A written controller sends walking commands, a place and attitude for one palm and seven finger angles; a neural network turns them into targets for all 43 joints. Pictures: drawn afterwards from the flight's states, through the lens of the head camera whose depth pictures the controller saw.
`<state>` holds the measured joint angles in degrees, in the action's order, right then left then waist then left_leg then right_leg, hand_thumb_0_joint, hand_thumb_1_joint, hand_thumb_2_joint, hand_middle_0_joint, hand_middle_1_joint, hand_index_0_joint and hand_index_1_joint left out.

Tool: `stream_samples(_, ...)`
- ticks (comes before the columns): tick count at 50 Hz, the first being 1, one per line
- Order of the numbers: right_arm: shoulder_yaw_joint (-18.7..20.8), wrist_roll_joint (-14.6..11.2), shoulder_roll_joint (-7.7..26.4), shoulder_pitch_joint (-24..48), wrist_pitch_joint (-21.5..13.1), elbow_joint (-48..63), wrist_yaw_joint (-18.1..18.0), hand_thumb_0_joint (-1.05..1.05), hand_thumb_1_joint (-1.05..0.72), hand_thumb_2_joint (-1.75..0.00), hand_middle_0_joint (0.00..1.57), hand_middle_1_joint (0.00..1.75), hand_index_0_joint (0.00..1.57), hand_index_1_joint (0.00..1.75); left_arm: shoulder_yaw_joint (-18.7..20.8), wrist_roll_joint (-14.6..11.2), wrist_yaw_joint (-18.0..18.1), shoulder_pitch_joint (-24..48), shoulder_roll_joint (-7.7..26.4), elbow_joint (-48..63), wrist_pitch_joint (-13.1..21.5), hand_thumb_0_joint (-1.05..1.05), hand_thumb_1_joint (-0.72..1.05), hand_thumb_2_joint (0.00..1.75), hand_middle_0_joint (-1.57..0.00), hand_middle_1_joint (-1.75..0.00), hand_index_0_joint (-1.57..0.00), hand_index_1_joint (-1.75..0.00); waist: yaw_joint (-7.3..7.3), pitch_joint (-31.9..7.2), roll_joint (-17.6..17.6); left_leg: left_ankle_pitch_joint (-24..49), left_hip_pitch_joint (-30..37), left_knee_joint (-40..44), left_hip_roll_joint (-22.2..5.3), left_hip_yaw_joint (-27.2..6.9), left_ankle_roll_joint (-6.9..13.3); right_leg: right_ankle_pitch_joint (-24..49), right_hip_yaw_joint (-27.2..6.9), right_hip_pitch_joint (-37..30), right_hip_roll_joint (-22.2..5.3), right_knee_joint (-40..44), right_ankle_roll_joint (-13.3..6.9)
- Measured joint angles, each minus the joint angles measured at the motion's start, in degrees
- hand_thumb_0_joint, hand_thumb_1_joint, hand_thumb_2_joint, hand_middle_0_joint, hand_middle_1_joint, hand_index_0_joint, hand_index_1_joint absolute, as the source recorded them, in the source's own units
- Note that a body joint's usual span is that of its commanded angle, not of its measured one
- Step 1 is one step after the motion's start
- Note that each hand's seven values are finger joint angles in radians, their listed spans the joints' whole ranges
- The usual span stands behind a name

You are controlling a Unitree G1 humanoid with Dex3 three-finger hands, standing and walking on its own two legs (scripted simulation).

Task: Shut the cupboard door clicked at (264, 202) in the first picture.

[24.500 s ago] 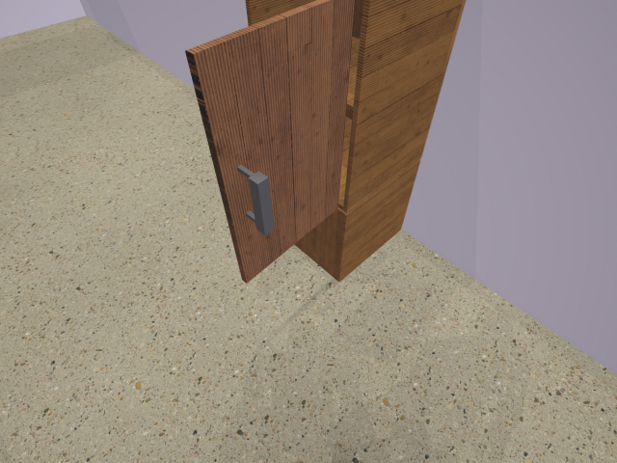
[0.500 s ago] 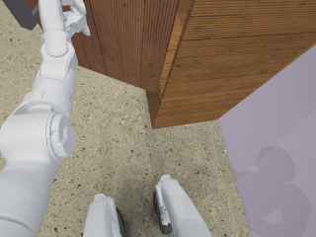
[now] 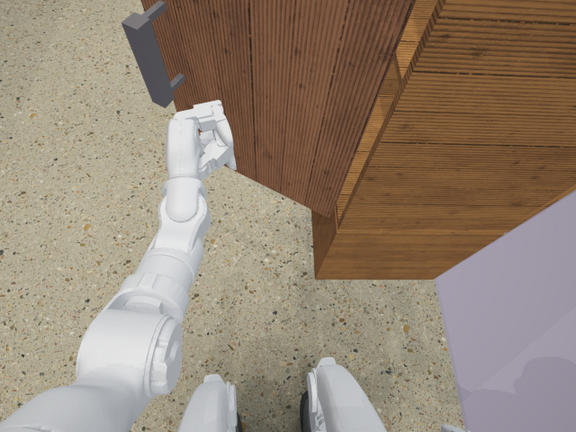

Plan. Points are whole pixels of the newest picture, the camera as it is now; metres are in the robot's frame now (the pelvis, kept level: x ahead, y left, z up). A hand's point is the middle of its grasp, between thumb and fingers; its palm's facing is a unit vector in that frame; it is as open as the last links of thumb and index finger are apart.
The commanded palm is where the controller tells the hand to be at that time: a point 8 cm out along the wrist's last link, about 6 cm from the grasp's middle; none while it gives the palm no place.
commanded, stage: draw the hand back to the body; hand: left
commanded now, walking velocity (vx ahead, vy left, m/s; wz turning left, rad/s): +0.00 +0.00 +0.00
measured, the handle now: (160, 56) +0.67 +0.14 +0.05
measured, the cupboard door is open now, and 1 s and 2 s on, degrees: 61 61 61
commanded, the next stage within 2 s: step back with the hand held close in 1.70 s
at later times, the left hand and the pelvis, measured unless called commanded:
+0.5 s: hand (158, 170) +0.40 +0.11 +0.13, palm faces +0.00 -1.00 -0.02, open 3.1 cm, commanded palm +0.37 +0.16 +0.13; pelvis +0.01 +0.00 +0.05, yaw +0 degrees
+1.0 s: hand out of the picture +0.29 +0.22 +0.21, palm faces +0.23 -0.94 -0.27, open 3.8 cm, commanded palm +0.25 +0.26 +0.22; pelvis +0.03 +0.02 +0.10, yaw +1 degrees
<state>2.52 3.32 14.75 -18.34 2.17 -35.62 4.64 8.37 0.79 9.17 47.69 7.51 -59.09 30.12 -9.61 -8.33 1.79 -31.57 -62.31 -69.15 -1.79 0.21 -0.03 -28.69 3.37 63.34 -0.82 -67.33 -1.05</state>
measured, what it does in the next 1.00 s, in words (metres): rises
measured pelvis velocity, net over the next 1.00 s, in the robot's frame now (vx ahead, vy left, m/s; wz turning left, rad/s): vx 0.03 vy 0.02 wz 0.01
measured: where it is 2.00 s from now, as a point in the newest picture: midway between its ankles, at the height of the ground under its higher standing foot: outside the picture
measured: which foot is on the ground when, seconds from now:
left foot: down 0.00-1.00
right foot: down 0.00-1.00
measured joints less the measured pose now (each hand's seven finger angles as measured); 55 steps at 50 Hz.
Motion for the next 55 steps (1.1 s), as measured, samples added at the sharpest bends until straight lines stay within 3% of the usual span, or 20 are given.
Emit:
stream_samples(5,-1.1,0.0,-1.0,2.7,0.7,-0.5,-0.4,0.00,-0.90,-0.90,0.20,0.30,0.20,0.30,-0.5,2.8,1.5,5.3,1.1,-5.5,-0.4,0.02,0.89,0.90,-1.30,-1.50,-1.30,-1.50,-0.74,0.1,0.1,0.0,-0.9,-1.2,0.4,0.0,0.2,-0.2,0.0,0.8,-0.4,-1.3,0.1)
stream_samples(10,-1.9,-0.2,-2.0,1.9,1.6,0.4,-0.9,0.00,-0.90,-0.90,0.20,0.30,0.20,0.30,3.7,0.9,0.6,6.1,2.3,-5.2,-3.0,0.02,0.89,0.90,-1.30,-1.50,-1.30,-1.50,-1.04,0.1,0.3,0.4,-1.2,-0.9,0.1,0.9,0.3,0.5,-0.9,1.7,-0.1,-1.2,0.2)
stream_samples(13,-1.9,-0.9,-2.3,-0.3,2.3,1.3,-1.0,0.00,-0.90,-0.90,0.20,0.30,0.20,0.30,5.0,-1.0,-1.2,-1.1,2.5,2.9,-3.2,0.02,0.89,0.90,-1.29,-1.50,-1.30,-1.50,0.24,-0.1,0.8,0.7,1.6,1.4,-0.3,2.3,0.4,1.1,-2.2,-0.3,0.4,0.5,0.4)
stream_samples(19,-1.9,-3.5,-2.2,-4.4,3.3,1.5,-1.8,0.01,-0.90,-0.90,0.20,0.30,0.20,0.30,0.1,-4.8,-5.1,-18.0,2.0,18.6,-6.9,0.02,0.90,0.90,-1.29,-1.50,-1.30,-1.50,4.21,0.9,1.8,2.8,12.9,9.5,-0.3,2.9,0.5,3.1,-2.8,-11.3,0.7,8.2,0.6)
stream_samples(24,-2.6,-5.1,-1.6,-3.8,2.1,1.2,-4.0,0.01,-0.90,-0.90,0.20,0.30,0.20,0.30,-2.7,-7.9,-7.3,-24.3,1.4,24.4,-10.3,0.02,0.90,0.90,-1.30,-1.50,-1.30,-1.50,5.38,1.7,0.3,5.3,21.1,15.6,0.0,1.5,0.3,5.2,-1.3,-20.5,0.5,14.9,0.4)
stream_samples(32,-1.7,-6.1,0.8,1.6,-0.2,4.4,-5.2,0.01,-0.90,-0.90,0.20,0.30,0.20,0.30,-4.9,-8.3,-11.0,-34.4,2.9,35.1,-11.9,0.01,0.90,0.90,-1.27,-1.47,-1.28,-1.48,6.19,2.3,-0.4,6.5,29.1,19.9,0.1,1.4,0.4,6.7,-1.1,-28.8,0.6,19.8,0.5)
stream_samples(39,-2.5,-6.8,-1.2,6.0,2.4,6.6,-9.2,0.01,-0.90,-0.90,0.20,0.30,0.19,0.30,-7.2,-5.2,-7.5,-47.1,6.6,48.5,-22.1,0.02,0.89,0.90,-1.15,-1.34,-1.15,-1.34,8.49,4.4,-0.3,9.5,40.9,29.3,1.2,2.1,0.9,8.9,-1.7,-40.0,-0.2,27.8,1.1)
stream_samples(47,-5.4,-6.1,-2.8,8.4,0.1,6.1,-10.3,0.01,-0.90,-0.90,0.20,0.30,0.20,0.30,-4.7,-4.5,-4.6,-54.6,8.6,61.2,-28.1,0.02,0.89,0.90,-0.95,-1.12,-0.95,-1.12,11.29,6.9,0.8,12.5,50.4,37.5,1.9,1.1,1.2,11.8,-0.7,-50.3,-0.6,36.7,1.6)
stream_samples(55,-6.6,-4.9,-3.7,8.0,-1.3,4.5,-9.6,0.01,-0.90,-0.90,0.20,0.30,0.20,0.30,-0.4,-4.5,-4.6,-64.3,9.5,71.1,-30.2,0.01,0.89,0.90,-0.74,-0.88,-0.74,-0.89,12.26,7.8,1.6,14.0,55.8,42.6,2.4,1.1,1.5,13.2,-0.7,-55.7,-0.9,41.7,2.0)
